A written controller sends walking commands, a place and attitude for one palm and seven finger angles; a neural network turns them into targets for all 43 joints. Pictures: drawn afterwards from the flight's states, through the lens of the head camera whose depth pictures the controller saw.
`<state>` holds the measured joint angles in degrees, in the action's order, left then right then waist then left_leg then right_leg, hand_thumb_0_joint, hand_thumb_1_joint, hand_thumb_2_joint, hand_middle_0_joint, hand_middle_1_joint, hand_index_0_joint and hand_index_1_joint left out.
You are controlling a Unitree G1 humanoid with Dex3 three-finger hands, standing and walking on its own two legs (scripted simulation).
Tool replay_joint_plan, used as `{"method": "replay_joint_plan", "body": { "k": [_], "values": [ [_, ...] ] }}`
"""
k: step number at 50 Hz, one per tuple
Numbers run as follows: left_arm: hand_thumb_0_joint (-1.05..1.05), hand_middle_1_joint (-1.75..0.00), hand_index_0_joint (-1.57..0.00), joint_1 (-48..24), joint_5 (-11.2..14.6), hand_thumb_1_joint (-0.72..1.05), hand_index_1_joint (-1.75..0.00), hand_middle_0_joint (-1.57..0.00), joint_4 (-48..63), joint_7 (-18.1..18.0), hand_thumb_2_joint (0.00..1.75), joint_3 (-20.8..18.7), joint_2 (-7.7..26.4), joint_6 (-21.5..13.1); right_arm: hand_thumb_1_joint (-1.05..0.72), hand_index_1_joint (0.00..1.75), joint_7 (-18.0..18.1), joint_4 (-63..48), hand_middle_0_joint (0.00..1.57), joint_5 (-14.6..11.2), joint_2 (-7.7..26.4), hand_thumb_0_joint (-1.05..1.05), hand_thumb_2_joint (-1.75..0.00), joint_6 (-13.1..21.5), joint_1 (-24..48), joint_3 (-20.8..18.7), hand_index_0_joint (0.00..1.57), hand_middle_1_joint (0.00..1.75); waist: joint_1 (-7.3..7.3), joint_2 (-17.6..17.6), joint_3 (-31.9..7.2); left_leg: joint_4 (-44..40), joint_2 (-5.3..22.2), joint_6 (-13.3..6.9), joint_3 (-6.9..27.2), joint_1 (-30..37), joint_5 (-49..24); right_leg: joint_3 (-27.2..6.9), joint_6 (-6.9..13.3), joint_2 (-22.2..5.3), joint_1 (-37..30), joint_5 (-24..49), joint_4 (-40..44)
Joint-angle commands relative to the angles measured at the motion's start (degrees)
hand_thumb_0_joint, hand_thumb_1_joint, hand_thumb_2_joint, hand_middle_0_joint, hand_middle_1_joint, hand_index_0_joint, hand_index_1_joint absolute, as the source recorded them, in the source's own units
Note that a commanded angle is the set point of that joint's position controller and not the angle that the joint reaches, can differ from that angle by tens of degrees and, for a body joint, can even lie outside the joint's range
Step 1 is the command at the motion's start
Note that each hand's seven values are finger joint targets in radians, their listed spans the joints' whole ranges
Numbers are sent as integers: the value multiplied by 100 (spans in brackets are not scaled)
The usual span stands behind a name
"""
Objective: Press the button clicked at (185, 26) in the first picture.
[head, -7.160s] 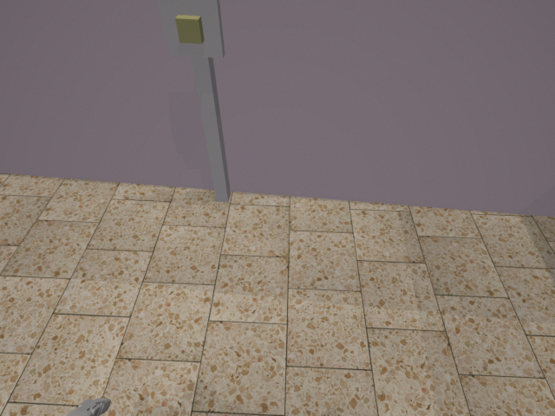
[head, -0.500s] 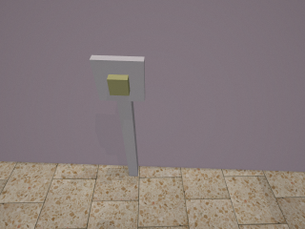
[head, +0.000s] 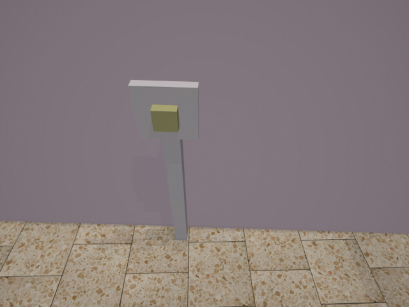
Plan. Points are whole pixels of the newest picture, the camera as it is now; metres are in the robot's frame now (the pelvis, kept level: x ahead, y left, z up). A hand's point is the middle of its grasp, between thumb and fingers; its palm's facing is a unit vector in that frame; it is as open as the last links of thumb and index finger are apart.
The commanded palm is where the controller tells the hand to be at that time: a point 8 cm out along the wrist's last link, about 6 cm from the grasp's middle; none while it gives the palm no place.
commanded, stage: shuffle to correct the standing spot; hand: left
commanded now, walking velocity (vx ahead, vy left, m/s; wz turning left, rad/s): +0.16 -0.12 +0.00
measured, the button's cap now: (165, 117) +0.58 +0.14 +0.06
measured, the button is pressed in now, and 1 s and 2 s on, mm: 0 0 0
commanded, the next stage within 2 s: come to a stop and stand still in 0.38 s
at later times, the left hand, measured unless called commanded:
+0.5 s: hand out of the picture -0.02 +0.13 -0.19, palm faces -0.01 -1.00 -0.08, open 7.4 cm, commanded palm none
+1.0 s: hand (155, 301) +0.19 +0.13 -0.18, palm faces +0.01 -0.98 -0.19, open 7.3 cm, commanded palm none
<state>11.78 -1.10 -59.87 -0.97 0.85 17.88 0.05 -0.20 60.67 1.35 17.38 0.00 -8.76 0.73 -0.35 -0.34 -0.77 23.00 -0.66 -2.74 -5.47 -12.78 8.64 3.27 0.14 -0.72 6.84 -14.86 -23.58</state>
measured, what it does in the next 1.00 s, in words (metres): walks ahead: right foot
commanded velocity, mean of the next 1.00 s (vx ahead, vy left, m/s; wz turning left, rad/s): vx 0.03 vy -0.03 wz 0.00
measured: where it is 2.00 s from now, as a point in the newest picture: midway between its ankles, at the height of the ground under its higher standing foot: outside the picture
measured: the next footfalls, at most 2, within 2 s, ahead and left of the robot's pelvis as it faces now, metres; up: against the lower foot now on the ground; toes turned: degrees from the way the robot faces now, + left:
right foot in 0.74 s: +0.17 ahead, -0.18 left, +0.00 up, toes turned -2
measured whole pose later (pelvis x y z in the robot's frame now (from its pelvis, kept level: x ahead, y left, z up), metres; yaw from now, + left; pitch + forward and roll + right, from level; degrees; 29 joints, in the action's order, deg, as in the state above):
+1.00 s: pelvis +0.09 -0.04 -0.01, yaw -2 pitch -2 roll +0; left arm 8.8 -1.1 -57.3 -2.4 -2.5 8.7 1.9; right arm 1.7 61.3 0.9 7.9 0.1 -16.4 -2.8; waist -0.9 1.6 3.0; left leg 33.4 1.0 -1.7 -7.4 -11.0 20.3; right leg 4.1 -1.0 -5.7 20.7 -14.8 -35.6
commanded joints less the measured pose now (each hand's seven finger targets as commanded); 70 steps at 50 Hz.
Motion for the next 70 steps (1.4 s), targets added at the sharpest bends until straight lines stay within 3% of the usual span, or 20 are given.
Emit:
{"method": "replay_joint_plan", "body": {
  "k": [1,7,15,19,20,22,23,25,29,34,37,39,44,48,50,52,53,57,61,70],
  "values": [
    [0,-30,-20,478,-21,90,-30,-20,97,11,90,-87,301,16,-90,30,24,-125,20,2,594,0,-90,-9,-164,-177,20,30,29,-62,538,-859,947,40,1149,-142,2122,-415,133,-345,729,-973,241],
    [0,-30,-20,1088,-40,90,-30,-20,-22,42,90,-125,-5,-19,-90,30,94,48,20,-41,465,0,-90,24,-552,-318,20,30,63,-87,644,-658,1164,-175,1228,-228,2070,-302,225,-246,782,-679,-64],
    [0,-30,-20,1997,-11,90,-30,-20,-363,-77,90,-283,-206,-116,-90,30,160,93,20,-52,-423,0,-90,162,-675,-269,20,30,149,800,655,1613,386,115,-168,-1163,1190,-1527,890,-1050,-29,450,505],
    [0,-30,-20,1950,-45,90,-30,-20,-419,-103,90,-303,-393,-122,-90,30,187,184,20,-67,-629,0,-90,195,-947,-292,20,30,-78,496,843,1278,477,66,-230,-638,1177,-1188,959,-967,342,1533,39],
    [0,-30,-20,1777,-33,90,-30,-20,-392,-91,90,-288,-487,-100,-90,30,209,377,20,-63,-561,0,-90,214,-1454,-315,20,30,-315,101,672,707,608,-34,3,295,447,-758,728,-614,863,1610,-634],
    [0,-30,-20,1326,-22,90,-30,-20,-146,-53,90,-210,-735,-126,-90,30,342,875,20,1,143,0,-90,264,-2768,-478,20,30,-655,-1962,478,-383,2517,-957,2366,2019,-2151,164,149,174,2882,-1444,-3317],
    [0,-30,-20,1056,-85,90,-30,-20,-76,-58,90,-292,-579,-79,-90,30,387,910,20,2,4,0,-90,256,-2747,-414,20,30,-587,-1028,709,-458,2836,-1144,2381,1619,-2330,-218,195,-119,3042,-1691,-3953],
    [0,-30,-20,938,-100,90,-30,-20,-49,25,90,-309,-848,-41,-90,30,392,654,20,0,-164,0,-90,308,-2166,-369,20,30,-287,-206,920,-578,2585,-1023,1767,933,-2119,-306,91,-447,2963,-1164,-4014],
    [0,-30,-20,1019,-39,90,-30,-20,-3,58,90,-301,-1121,89,-90,30,375,391,20,-23,-355,0,-90,320,-1484,-290,20,30,47,-761,764,-571,1716,-542,363,7,-2567,-2,-102,-490,1863,-139,-2639],
    [0,-30,-20,1076,-6,90,-30,-20,-18,-16,90,-361,-880,29,-90,30,310,301,20,-21,-315,0,-90,179,-1223,-399,20,30,209,-635,631,64,1360,-220,182,-328,-1447,354,-124,-274,430,899,-798],
    [0,-30,-20,1039,4,90,-30,-20,54,-115,90,-441,-19,-130,-90,30,189,230,20,-104,-751,0,-90,51,-1632,-391,20,30,80,639,192,1118,375,330,-58,-782,1654,-972,379,-1598,-206,3575,-85],
    [0,-30,-20,825,-18,90,-30,-20,138,-150,90,-473,129,-149,-90,30,207,200,20,-123,-910,0,-90,-86,-1691,-404,20,30,40,1500,-189,1991,392,384,-66,-375,2206,-1136,794,-1928,146,3959,129],
    [0,-30,-20,0,-21,90,-30,-20,472,-207,90,-522,5,27,-90,30,186,217,20,-122,-829,0,-90,-79,-1852,-423,20,30,-150,1085,-136,884,366,376,13,96,1263,-755,784,-1678,728,2647,-188],
    [0,-30,-20,-228,-10,90,-30,-20,635,-144,90,-419,-592,195,-90,30,179,-122,20,-20,-327,0,-90,59,-1057,-451,20,30,21,-1296,763,-916,1562,-311,1232,-891,-561,124,-101,-300,957,-311,-1535],
    [0,-30,-20,173,-23,90,-30,-20,474,-119,90,-405,-682,177,-90,30,225,-224,20,-2,-322,0,-90,84,-694,-436,20,30,225,-875,546,-589,1407,-381,871,-681,-1084,-35,-52,-307,758,-258,-1671],
    [0,-30,-20,1106,-28,90,-30,-20,152,-257,90,-359,-57,-83,-90,30,139,-870,20,-82,-151,0,-90,155,-104,-363,20,30,512,240,5,1596,734,143,184,-557,-1243,-555,248,-857,348,2873,-602],
    [0,-30,-20,618,-26,90,-30,-20,342,-242,90,-312,92,-167,-90,30,160,-842,20,-93,-544,0,-90,115,-1007,-334,20,30,-85,1105,-593,1390,338,341,257,-291,871,-1197,564,-1569,291,3166,-468],
    [0,-30,-20,105,-9,90,-30,-20,592,-173,90,-236,-175,37,-90,30,136,-720,20,-23,-195,0,-90,100,-964,-368,20,30,-47,-1109,275,-100,1015,53,902,-174,-540,-128,65,-383,1076,98,-859],
    [0,-30,-20,445,-22,90,-30,-20,447,-112,90,-170,-342,53,-90,30,123,-890,20,-31,-51,0,-90,57,-748,-349,20,30,55,24,783,-551,866,30,896,-863,1624,-248,83,-365,794,12,-400],
    [0,-30,-20,689,7,90,-30,-20,272,-92,90,-139,-250,-102,-90,30,99,-604,20,-53,-90,0,-90,79,-995,-255,20,30,-53,236,519,-478,659,73,673,-253,1233,-521,121,-565,833,-60,178]
  ]
}}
